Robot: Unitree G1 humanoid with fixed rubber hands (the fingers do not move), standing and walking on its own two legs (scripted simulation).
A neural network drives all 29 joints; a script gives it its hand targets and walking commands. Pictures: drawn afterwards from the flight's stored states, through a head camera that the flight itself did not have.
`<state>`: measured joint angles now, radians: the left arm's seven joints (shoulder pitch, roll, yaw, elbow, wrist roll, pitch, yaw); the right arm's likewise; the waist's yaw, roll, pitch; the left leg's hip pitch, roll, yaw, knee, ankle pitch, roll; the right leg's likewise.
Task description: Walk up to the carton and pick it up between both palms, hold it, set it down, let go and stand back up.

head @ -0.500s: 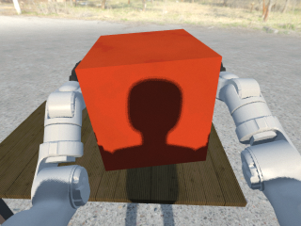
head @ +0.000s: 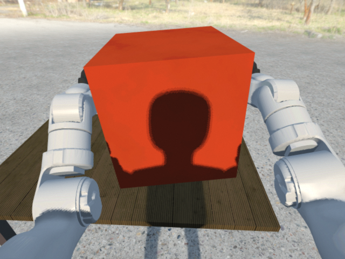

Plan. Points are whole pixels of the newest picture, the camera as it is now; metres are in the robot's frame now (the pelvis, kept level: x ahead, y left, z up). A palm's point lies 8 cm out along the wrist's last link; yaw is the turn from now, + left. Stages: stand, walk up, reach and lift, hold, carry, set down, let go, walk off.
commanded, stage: hold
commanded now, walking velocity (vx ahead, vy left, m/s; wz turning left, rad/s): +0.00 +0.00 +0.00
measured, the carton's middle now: (170, 98) +0.42 +0.00 +0.26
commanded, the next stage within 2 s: set down in 1.60 s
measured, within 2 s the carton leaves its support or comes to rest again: neither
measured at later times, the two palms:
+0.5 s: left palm (92, 98) +0.39 +0.18 +0.27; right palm (245, 89) +0.39 -0.17 +0.29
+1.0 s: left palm (90, 95) +0.37 +0.18 +0.29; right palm (251, 85) +0.37 -0.17 +0.31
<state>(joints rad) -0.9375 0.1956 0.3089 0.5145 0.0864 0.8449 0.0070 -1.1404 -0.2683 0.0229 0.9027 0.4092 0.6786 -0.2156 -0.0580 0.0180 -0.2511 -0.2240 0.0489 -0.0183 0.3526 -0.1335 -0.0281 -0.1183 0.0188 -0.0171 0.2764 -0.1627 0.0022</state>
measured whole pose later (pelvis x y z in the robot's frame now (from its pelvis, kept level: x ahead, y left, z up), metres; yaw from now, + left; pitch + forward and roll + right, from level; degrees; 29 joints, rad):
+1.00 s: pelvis +0.01 +0.00 +0.00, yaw +0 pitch -1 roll -1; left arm -0.89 0.18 0.31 0.45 0.09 0.86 0.00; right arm -1.11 -0.27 0.05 0.85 0.43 0.69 -0.23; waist -0.07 0.02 -0.24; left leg -0.20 0.05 -0.02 0.36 -0.15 -0.03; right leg -0.09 0.02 -0.02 0.27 -0.17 0.00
